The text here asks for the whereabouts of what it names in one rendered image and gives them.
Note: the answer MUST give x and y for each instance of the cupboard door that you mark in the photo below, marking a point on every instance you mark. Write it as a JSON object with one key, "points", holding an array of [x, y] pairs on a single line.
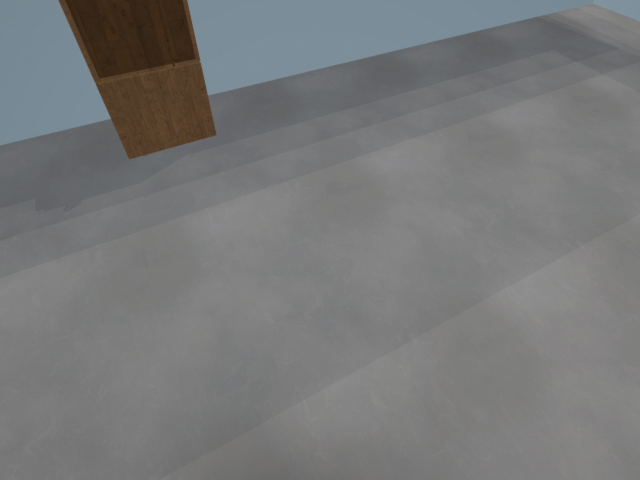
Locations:
{"points": [[123, 36]]}

